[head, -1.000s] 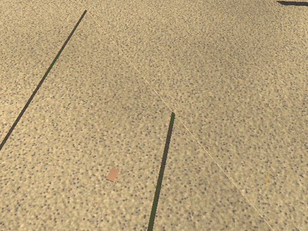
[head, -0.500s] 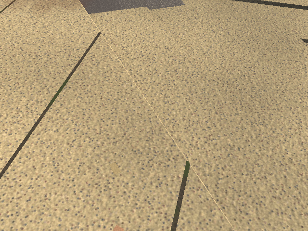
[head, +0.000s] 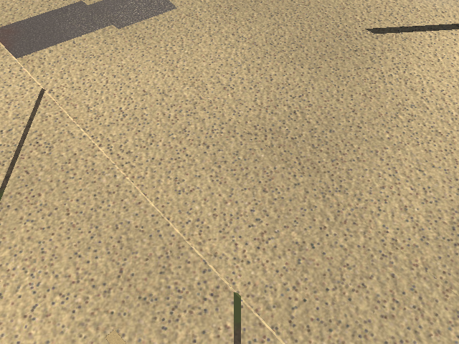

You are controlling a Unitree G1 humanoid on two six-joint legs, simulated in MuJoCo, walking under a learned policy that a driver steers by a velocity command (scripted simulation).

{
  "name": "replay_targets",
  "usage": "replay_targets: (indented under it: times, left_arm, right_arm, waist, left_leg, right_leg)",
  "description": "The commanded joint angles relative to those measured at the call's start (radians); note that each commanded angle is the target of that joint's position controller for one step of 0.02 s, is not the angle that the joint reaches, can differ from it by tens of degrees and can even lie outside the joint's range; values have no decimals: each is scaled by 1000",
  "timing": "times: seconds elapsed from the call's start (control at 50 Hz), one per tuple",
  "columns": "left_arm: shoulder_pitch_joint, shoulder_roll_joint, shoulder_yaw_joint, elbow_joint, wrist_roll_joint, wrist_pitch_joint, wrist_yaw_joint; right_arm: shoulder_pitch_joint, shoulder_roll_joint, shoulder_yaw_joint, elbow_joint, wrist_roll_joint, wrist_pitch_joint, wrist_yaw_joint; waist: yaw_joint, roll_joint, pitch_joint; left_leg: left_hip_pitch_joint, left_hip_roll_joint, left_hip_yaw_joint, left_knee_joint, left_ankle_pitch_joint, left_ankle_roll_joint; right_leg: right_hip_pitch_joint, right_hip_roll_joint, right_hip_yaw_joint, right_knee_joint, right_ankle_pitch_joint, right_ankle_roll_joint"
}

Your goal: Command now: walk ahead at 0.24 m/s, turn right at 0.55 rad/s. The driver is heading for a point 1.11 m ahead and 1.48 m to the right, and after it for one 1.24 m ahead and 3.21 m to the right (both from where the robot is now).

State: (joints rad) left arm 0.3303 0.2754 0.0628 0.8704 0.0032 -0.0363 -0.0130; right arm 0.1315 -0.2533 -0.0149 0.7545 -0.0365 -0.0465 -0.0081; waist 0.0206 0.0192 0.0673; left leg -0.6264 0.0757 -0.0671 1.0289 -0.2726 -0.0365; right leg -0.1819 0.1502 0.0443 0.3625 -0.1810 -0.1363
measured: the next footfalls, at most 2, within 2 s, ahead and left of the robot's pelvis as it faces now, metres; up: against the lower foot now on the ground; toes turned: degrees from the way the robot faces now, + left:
left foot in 0.24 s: +0.25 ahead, +0.11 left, +0.00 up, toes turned -13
right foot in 0.66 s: +0.09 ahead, -0.06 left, +0.00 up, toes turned -25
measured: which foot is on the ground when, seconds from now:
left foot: up 0.00-0.22, down 0.24-0.66, up 0.68-1.00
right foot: down 0.00-0.24, up 0.26-0.64, down 0.66-1.00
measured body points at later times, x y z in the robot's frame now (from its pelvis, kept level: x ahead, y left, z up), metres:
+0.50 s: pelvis +0.11 +0.05 +0.00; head +0.15 +0.06 +0.45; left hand +0.32 +0.28 -0.12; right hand +0.15 -0.25 -0.10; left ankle +0.21 +0.12 -0.74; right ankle +0.06 -0.06 -0.67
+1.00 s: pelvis +0.09 +0.03 +0.00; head +0.10 -0.01 +0.45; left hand +0.34 +0.20 -0.09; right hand +0.03 -0.27 -0.12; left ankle +0.18 +0.14 -0.69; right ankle +0.06 -0.05 -0.74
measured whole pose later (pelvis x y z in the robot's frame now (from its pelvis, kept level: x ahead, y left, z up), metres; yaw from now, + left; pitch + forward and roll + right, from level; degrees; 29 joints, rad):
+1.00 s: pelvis +0.09 +0.03 +0.00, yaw -36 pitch +1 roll +2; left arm 0.26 0.30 0.06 0.67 0.01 0.04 0.00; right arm 0.19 -0.30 -0.06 0.71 -0.02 0.07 -0.01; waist 0.02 0.02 0.04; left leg -0.46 -0.01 -0.04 0.89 -0.39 -0.04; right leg -0.26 0.11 0.16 0.44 -0.19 -0.07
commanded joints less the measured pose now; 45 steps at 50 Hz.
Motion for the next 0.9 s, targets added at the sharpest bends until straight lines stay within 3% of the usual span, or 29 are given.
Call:
replay_targets:
  times: [0.02, 0.06, 0.14, 0.18, 0.2, 0.22, 0.24, 0.26, 0.28, 0.3, 0.32, 0.36, 0.38, 0.42, 0.48, 0.58, 0.62, 0.64, 0.66, 0.68, 0.7, 0.72, 0.74, 0.76, 0.8, 0.84, 0.9]
  left_arm:
    - [16, 145, 33, -64, -6, -3, 8]
    - [45, 148, 35, -67, -7, 13, 17]
    - [63, 161, 43, -85, 9, 41, 31]
    - [15, 170, 47, -110, 15, 46, 34]
    - [-23, 176, 49, -124, 12, 44, 33]
    - [-61, 169, 46, -139, -1, 35, 29]
    - [-26, 102, 27, -177, -19, 24, 25]
    - [134, 80, 28, -175, -22, 35, 32]
    - [142, 148, 36, -132, 22, 54, 39]
    - [57, 164, 43, -131, 29, 66, 32]
    - [13, 151, 43, -144, 25, 77, 21]
    - [1, 130, 37, -155, 19, 103, 0]
    - [6, 124, 34, -159, 11, 109, -5]
    - [-15, 116, 29, -174, 6, 113, -9]
    - [-67, 100, 18, -201, 14, 122, -17]
    - [-120, 91, 4, -244, 6, 119, -33]
    - [-97, 86, 3, -246, 4, 109, -35]
    - [-59, 86, 4, -235, 6, 101, -33]
    - [-31, 105, 9, -224, 13, 91, -25]
    - [-41, 198, 25, -245, 20, 81, -11]
    - [-17, 320, 61, -265, 26, 84, -4]
    - [-10, 266, 53, -246, 28, 83, 5]
    - [-73, 217, 37, -251, 18, 82, 10]
    - [-132, 193, 32, -262, 18, 82, 12]
    - [-147, 157, 23, -272, 6, 74, 14]
    - [-105, 158, 26, -261, 0, 68, 11]
    - [-49, 168, 35, -248, 3, 68, 13]
  right_arm:
    - [59, -65, -11, -43, 5, 17, -3]
    - [0, -73, -9, -64, 12, 19, -3]
    - [-63, -103, -7, -90, 20, 12, -10]
    - [-6, -126, -11, -78, 24, 2, -16]
    - [48, -136, -14, -64, 22, -6, -21]
    - [126, -149, -18, -48, 12, -20, -29]
    - [205, -232, -34, -54, 3, -27, -43]
    - [173, -271, -45, -73, 23, -1, -39]
    - [159, -204, -41, -79, 38, 17, -34]
    - [118, -129, -21, -94, 35, 24, -36]
    - [63, -102, -12, -103, 27, 33, -38]
    - [26, -119, -18, -108, 13, 39, -42]
    - [30, -124, -22, -105, 8, 39, -39]
    - [52, -130, -28, -100, 6, 37, -36]
    - [68, -144, -39, -95, 6, 42, -32]
    - [72, -186, -62, -92, 0, 56, -16]
    - [69, -202, -69, -89, 7, 65, -13]
    - [72, -203, -72, -86, 14, 71, -14]
    - [110, -185, -74, -72, 13, 77, -11]
    - [154, -107, -59, -90, 5, 86, -2]
    - [40, -124, -57, -154, 4, 102, -21]
    - [1, -138, -60, -154, 14, 109, -23]
    - [29, -132, -60, -140, 27, 107, -18]
    - [62, -140, -65, -116, 27, 98, -15]
    - [107, -155, -73, -84, 8, 92, -6]
    - [93, -139, -70, -89, 14, 96, -1]
    - [49, -122, -63, -107, 19, 103, -4]
  waist:
    - [-23, -83, -106]
    - [10, -107, -123]
    - [41, -114, -110]
    - [10, -124, -104]
    - [-23, -127, -105]
    - [-73, -98, -122]
    - [-74, 77, -245]
    - [1, 266, -349]
    - [5, 135, -322]
    - [-7, 46, -221]
    - [6, 35, -165]
    - [13, 132, -115]
    - [17, 138, -120]
    - [9, 128, -134]
    - [-8, 132, -128]
    - [-30, 160, -129]
    - [-12, 141, -134]
    - [9, 112, -135]
    - [15, 12, -113]
    - [-15, -272, -81]
    - [42, -306, -6]
    - [32, -198, 6]
    - [-13, -173, 7]
    - [-43, -156, -9]
    - [-43, -156, -86]
    - [-31, -117, -117]
    - [1, -135, -103]
  left_leg:
    - [102, -59, 81, -126, 109, -18]
    - [97, -70, 73, -195, 165, -13]
    - [88, -93, 37, -315, 125, 1]
    - [179, -105, 11, -425, 87, 26]
    - [271, -115, 8, -521, 114, 44]
    - [422, -79, -15, -643, 262, 68]
    - [639, 184, -221, -625, 588, 134]
    - [758, 416, -492, -616, 946, 312]
    - [681, 401, -499, -619, 811, 346]
    - [584, 320, -361, -645, 670, 314]
    - [508, 249, -252, -686, 536, 272]
    - [412, 164, -110, -728, 454, 241]
    - [397, 151, -70, -730, 452, 240]
    - [410, 163, -38, -736, 426, 253]
    - [414, 190, -17, -756, 267, 261]
    - [374, 212, 35, -735, 124, 235]
    - [362, 216, 61, -682, 128, 205]
    - [320, 204, 95, -623, 128, 167]
    - [251, 170, 148, -508, 51, 98]
    - [58, 45, 255, -228, -247, 8]
    - [-48, -78, 134, -98, -367, -12]
    - [-17, -43, 51, 2, -289, -6]
    - [-3, -39, 33, 13, -195, 1]
    - [12, -41, 31, 9, -124, 4]
    - [37, -58, 47, 65, -79, -1]
    - [30, -63, 41, 59, -76, -9]
    - [-2, -67, 30, -37, -89, -14]
  right_leg:
    - [-9, -199, 126, -6, 866, -68]
    - [34, -199, 157, 22, 826, -34]
    - [115, -231, 261, 97, 756, -30]
    - [102, -231, 321, 150, 695, -15]
    - [72, -208, 339, 194, 641, 6]
    - [7, -162, 330, 291, 561, 40]
    - [-92, -93, 228, 533, 209, 84]
    - [-264, 75, 71, 741, -554, 104]
    - [-313, -19, 54, 864, -513, 109]
    - [-321, -47, 54, 888, -422, 120]
    - [-315, -72, 46, 869, -356, 138]
    - [-286, -86, 14, 867, -278, 169]
    - [-272, -82, 4, 853, -260, 176]
    - [-272, -86, -8, 804, -250, 180]
    - [-267, -121, -29, 682, -241, 172]
    - [-131, -136, -93, 438, -269, 130]
    - [-58, -127, -118, 300, -223, 105]
    - [20, -111, -123, 186, -167, 86]
    - [75, -135, -27, 44, -118, 69]
    - [115, -400, 357, -111, -85, 14]
    - [-49, -545, 553, -139, 103, -122]
    - [-61, -485, 452, -112, 152, -136]
    - [-72, -412, 359, -97, 148, -108]
    - [-51, -344, 296, -84, 153, -73]
    - [17, -300, 251, -44, 324, -71]
    - [68, -303, 264, -28, 361, -78]
    - [120, -307, 321, -26, 290, -94]
Keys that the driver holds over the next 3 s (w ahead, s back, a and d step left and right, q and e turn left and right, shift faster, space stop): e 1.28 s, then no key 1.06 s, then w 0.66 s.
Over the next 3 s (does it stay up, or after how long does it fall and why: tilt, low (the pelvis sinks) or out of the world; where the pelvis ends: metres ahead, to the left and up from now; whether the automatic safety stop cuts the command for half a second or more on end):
stays up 0.18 -0.10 -0.01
